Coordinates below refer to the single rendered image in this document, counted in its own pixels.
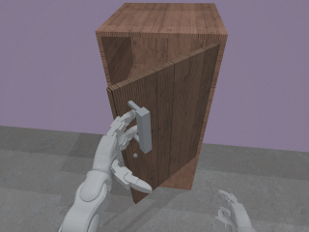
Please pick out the handle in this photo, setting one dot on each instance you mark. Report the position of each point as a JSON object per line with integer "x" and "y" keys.
{"x": 143, "y": 121}

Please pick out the left robot forearm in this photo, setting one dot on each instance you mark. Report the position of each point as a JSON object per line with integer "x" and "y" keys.
{"x": 91, "y": 200}

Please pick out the robot left hand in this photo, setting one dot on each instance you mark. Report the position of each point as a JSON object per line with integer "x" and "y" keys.
{"x": 111, "y": 146}

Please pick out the robot right hand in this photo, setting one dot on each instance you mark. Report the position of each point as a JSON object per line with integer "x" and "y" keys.
{"x": 229, "y": 221}

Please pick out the cupboard door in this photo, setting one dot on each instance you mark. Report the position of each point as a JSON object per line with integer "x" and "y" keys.
{"x": 176, "y": 94}

